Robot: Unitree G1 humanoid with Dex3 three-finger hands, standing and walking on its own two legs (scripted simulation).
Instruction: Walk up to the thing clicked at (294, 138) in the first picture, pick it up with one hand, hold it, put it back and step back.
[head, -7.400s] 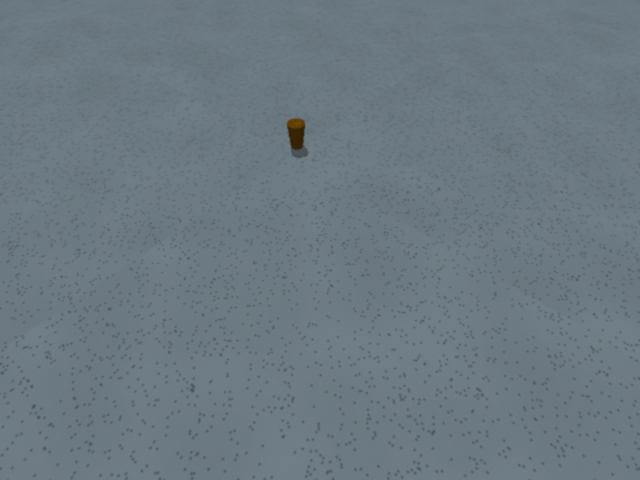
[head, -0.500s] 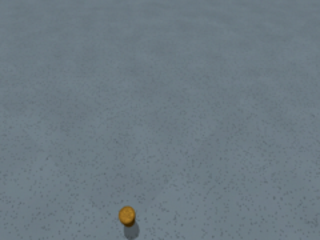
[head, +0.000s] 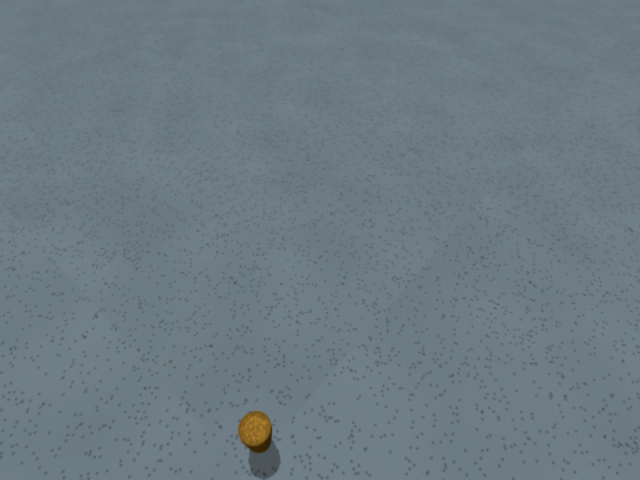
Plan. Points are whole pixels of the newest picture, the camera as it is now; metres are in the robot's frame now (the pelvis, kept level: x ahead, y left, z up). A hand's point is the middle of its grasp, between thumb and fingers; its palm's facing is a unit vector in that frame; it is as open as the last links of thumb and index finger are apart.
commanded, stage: stand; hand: left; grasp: from the side
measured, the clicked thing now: (257, 435) +0.36 +0.19 -0.72
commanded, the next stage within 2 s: go down in 0.62 s
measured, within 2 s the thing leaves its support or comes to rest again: neither
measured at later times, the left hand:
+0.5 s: hand out of the picture +0.07 +0.25 -0.16, palm faces -0.03 -0.94 -0.34, open 7.4 cm
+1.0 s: hand out of the picture +0.15 +0.26 -0.17, palm faces +0.03 -0.94 -0.34, open 11.2 cm
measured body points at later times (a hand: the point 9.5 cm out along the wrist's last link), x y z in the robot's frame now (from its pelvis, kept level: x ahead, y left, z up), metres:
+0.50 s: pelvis +0.00 +0.00 +0.00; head +0.01 +0.00 +0.45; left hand +0.08 +0.30 -0.13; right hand +0.08 -0.30 -0.13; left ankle +0.00 +0.12 -0.75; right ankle -0.01 -0.13 -0.75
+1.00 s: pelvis -0.01 +0.00 -0.02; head +0.05 +0.01 +0.43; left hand +0.15 +0.31 -0.14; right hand +0.08 -0.26 -0.14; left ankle +0.00 +0.12 -0.75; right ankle -0.01 -0.13 -0.75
